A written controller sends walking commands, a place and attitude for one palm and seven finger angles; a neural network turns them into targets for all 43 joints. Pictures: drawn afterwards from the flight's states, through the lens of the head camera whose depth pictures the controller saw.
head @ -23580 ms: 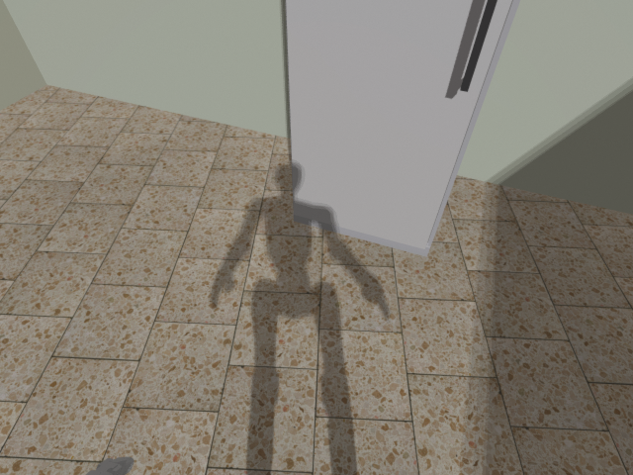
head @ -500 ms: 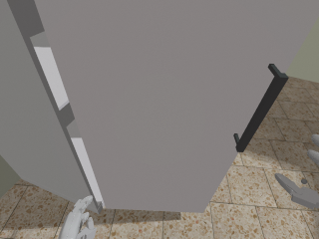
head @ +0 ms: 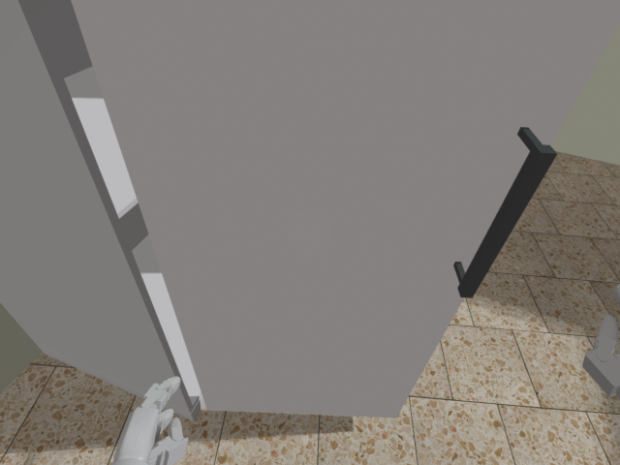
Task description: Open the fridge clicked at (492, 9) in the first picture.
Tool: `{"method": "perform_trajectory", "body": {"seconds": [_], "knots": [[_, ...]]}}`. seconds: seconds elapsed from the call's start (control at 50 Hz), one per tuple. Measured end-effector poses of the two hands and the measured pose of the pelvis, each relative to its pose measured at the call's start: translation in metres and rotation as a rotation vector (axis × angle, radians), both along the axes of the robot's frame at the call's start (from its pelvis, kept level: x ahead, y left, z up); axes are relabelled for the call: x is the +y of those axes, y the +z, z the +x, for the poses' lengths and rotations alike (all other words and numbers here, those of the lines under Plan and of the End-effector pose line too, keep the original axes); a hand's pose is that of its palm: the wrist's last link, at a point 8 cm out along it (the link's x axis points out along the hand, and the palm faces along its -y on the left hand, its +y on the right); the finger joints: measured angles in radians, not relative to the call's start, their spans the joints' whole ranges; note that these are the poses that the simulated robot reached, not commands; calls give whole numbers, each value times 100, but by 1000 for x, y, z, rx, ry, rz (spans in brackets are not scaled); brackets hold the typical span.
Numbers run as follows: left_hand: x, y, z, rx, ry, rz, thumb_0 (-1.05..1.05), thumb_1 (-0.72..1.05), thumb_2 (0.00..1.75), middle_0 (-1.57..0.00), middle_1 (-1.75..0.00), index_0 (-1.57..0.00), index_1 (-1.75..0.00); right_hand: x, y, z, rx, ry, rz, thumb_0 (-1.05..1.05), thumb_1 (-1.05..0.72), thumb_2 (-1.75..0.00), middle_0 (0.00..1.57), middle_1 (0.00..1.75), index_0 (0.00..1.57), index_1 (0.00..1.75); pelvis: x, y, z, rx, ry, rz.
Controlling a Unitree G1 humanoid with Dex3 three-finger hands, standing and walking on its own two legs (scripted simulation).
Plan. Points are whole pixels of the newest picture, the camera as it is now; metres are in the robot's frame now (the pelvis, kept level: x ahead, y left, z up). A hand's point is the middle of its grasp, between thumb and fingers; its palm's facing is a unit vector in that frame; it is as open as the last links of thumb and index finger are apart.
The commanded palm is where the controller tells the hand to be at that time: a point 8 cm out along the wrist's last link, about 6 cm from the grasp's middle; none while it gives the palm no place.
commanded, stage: draw the hand back to the body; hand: right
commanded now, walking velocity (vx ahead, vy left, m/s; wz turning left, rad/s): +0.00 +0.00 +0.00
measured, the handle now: (492, 223) +0.40 -0.26 +0.14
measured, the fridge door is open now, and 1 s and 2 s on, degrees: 71 71 71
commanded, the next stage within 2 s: step back with the hand held close in 0.12 s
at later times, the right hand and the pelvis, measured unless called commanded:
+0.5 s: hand (594, 367) +0.18 -0.27 +0.15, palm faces +0.41 +0.80 -0.44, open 7.4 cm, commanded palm +0.12 -0.31 +0.17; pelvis -0.02 -0.01 +0.00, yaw +1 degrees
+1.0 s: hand out of the picture +0.10 -0.30 +0.15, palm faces +0.47 +0.78 -0.40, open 7.4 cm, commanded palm +0.04 -0.33 +0.17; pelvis -0.10 -0.03 -0.01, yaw -1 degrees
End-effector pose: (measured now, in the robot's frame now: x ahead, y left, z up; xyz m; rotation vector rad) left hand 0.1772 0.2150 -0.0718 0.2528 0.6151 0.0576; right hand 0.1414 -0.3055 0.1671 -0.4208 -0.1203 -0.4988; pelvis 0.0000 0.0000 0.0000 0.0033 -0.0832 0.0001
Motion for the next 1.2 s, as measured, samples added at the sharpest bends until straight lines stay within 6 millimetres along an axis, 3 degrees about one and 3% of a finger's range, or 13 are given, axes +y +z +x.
{"method": "perform_trajectory", "body": {"seconds": [0.32, 0.54, 0.72, 0.86, 1.02, 1.12, 1.2], "knots": [[10, -1, -11, 20, 17, 5, 1, 90, 90, -21, -30, -20, -30, 3, 4, -4, -24, 9, -24, 2, -89, -90, 21, 30, 21, 31, 5, 0, -9, 11, -5, 12], [14, 3, -37, 82, 107, 38, 1, 90, 90, -20, -30, -20, -30, -3, 3, -10, 21, 105, -106, 2, -89, -90, 21, 30, 21, 31, -12, -1, -29, 70, 14, 8], [1, 0, -70, 82, 110, 35, 1, 90, 90, -20, -30, -20, -30, -17, 8, -38, -40, 97, -157, 2, -89, -90, 21, 30, 21, 31, -19, -7, -58, 63, 12, 6], [-4, -6, -95, 76, 87, 45, 1, 90, 90, -21, -30, -20, -30, -21, 0, -67, -86, 72, -143, 2, -89, -90, 21, 30, 21, 31, -22, -14, -79, 63, 3, 26], [-9, -6, -127, 101, 87, 83, 1, 90, 90, -21, -30, -20, -30, -31, 1, -86, -143, 85, -152, 2, -88, -90, 21, 30, 21, 31, -29, -15, -99, 61, -31, 52], [-14, -9, -131, 85, 50, 73, 1, 90, 90, -21, -30, -20, -30, -38, 13, -107, -166, 64, -246, 2, -88, -90, 21, 30, 21, 31, -26, -18, -106, 86, -63, 59], [-16, -13, -130, 84, 23, 65, 1, 90, 90, -21, -30, -20, -30, -36, 8, -119, -153, 65, -220, 2, -89, -90, 21, 30, 21, 31, -26, -18, -123, 88, -45, 60]]}}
